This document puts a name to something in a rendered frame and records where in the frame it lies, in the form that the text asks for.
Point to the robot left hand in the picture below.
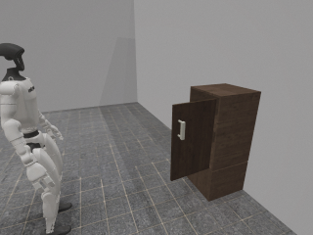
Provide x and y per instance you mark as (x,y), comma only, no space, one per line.
(53,129)

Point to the robot thigh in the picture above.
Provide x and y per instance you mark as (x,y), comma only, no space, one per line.
(51,148)
(44,159)

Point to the right robot upper arm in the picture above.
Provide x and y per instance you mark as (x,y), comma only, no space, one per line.
(9,93)

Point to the handle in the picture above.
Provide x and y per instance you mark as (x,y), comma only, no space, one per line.
(182,129)

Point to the cupboard door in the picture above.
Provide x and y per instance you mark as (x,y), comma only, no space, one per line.
(192,154)

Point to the robot right hand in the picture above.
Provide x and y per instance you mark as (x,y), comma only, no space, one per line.
(36,171)

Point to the left robot forearm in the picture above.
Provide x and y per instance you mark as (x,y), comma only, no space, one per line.
(43,121)

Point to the right robot forearm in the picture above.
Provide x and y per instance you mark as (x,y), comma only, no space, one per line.
(13,135)

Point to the robot right thigh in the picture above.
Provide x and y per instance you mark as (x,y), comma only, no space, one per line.
(44,159)

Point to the robot left thigh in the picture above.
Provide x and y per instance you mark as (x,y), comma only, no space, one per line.
(51,148)

